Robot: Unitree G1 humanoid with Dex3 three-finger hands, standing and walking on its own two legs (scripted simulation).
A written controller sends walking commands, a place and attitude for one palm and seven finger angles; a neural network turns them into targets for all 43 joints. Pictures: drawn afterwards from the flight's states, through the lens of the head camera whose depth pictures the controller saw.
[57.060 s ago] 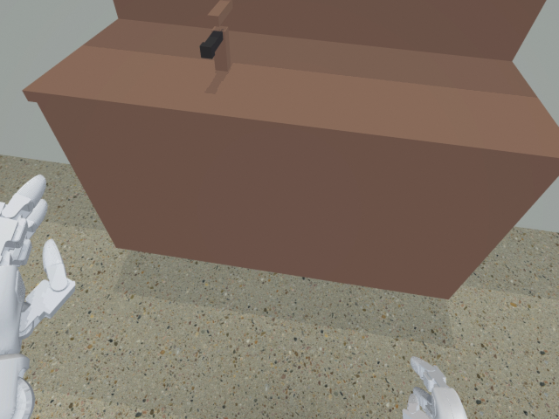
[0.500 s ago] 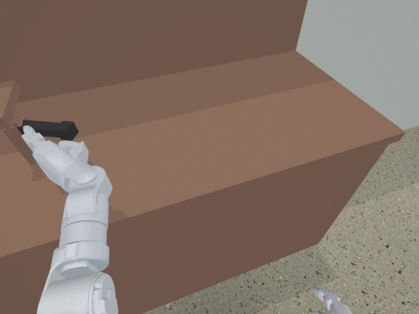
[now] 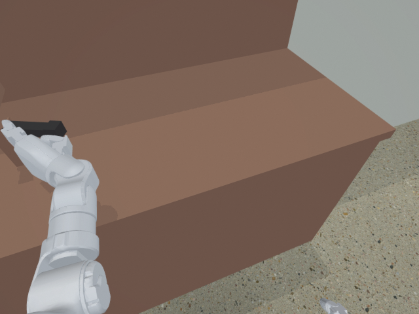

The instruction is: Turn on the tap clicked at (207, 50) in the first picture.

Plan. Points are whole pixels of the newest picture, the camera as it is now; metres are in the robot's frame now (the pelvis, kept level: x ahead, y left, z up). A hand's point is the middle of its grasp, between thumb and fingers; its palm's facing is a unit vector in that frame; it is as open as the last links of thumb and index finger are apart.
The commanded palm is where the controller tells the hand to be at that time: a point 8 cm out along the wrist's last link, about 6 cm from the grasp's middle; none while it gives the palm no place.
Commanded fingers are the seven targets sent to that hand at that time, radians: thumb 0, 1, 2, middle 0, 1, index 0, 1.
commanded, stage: push the lever round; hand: left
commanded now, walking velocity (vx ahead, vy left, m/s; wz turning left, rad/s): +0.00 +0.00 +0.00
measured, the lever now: (55, 130) +0.43 +0.33 +0.14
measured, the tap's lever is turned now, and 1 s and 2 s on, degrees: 64 77 78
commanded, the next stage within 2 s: lift the hand up off the lever in 0.18 s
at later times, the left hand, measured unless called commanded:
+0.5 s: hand (71, 130) +0.42 +0.29 +0.14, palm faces +0.86 -0.50 -0.05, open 7.8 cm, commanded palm +0.37 +0.29 +0.14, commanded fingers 0.00 0.90 0.90 -0.15 -0.15 -0.15 -0.15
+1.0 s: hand (69, 129) +0.41 +0.29 +0.15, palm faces +0.86 -0.50 -0.06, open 7.8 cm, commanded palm +0.37 +0.29 +0.16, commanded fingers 0.00 0.90 0.90 -0.15 -0.15 -0.15 -0.15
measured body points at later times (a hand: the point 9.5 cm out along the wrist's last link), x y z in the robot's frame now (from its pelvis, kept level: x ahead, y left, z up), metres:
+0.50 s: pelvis +0.00 +0.01 +0.00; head +0.01 +0.00 +0.45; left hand +0.37 +0.31 +0.15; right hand +0.10 -0.24 -0.13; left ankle +0.04 +0.12 -0.72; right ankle -0.03 -0.05 -0.72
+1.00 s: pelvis +0.01 +0.01 +0.01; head +0.01 -0.01 +0.46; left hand +0.36 +0.31 +0.16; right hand +0.15 -0.24 -0.11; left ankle +0.04 +0.12 -0.72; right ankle -0.03 -0.05 -0.72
